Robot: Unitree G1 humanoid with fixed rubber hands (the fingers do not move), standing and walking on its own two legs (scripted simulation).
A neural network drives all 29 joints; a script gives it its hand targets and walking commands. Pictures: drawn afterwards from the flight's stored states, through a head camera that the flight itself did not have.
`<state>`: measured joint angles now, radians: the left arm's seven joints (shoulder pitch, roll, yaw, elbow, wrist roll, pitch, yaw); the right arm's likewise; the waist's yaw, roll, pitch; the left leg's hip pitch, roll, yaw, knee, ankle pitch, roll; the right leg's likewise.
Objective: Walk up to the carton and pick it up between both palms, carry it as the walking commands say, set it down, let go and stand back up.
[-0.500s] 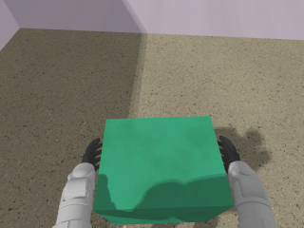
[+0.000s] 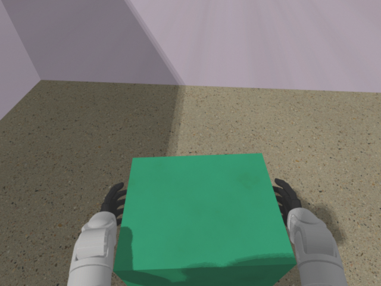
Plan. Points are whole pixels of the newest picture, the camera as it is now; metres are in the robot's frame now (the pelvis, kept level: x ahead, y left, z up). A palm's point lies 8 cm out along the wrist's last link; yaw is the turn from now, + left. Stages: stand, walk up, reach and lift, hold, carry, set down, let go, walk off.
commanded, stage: reach and lift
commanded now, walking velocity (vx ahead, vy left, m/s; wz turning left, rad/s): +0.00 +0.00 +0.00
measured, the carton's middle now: (199, 228) +0.29 +0.00 -0.06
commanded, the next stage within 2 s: hold in 1.06 s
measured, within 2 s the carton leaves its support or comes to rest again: neither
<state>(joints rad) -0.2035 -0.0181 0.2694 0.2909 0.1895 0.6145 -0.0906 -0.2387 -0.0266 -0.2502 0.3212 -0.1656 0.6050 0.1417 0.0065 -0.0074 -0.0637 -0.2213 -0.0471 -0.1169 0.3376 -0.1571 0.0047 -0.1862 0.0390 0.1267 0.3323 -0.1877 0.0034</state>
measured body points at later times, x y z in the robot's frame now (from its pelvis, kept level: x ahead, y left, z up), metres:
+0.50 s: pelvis -0.01 +0.00 +0.00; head -0.04 +0.00 +0.45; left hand +0.29 +0.19 +0.03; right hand +0.30 -0.20 +0.04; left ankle +0.01 +0.12 -0.75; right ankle -0.01 -0.13 -0.75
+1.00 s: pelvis +0.00 +0.00 +0.00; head -0.03 +0.00 +0.45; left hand +0.29 +0.19 +0.03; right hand +0.29 -0.20 +0.03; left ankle +0.01 +0.12 -0.75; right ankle -0.01 -0.12 -0.75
